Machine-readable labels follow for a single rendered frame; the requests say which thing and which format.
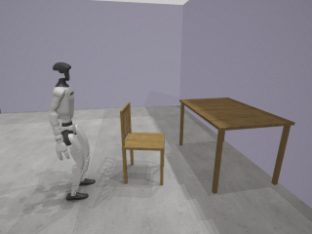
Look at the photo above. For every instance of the chair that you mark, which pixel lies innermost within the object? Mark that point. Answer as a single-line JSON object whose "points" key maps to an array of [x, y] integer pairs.
{"points": [[139, 141]]}

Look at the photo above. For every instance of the right robot upper arm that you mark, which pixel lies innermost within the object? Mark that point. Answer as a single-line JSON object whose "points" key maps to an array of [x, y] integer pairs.
{"points": [[58, 95]]}

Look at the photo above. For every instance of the right robot shin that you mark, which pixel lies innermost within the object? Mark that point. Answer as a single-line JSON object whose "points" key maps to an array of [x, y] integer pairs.
{"points": [[76, 178]]}

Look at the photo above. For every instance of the table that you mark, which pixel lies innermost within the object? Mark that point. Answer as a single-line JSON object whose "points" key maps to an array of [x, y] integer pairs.
{"points": [[227, 114]]}

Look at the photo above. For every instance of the right robot hand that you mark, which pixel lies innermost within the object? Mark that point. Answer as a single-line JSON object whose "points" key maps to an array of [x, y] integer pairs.
{"points": [[61, 147]]}

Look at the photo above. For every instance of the robot right forearm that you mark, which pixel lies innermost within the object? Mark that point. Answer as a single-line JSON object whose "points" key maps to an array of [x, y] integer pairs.
{"points": [[56, 127]]}

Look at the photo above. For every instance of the right robot foot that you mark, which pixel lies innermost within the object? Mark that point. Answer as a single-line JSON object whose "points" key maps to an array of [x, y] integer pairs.
{"points": [[77, 196]]}

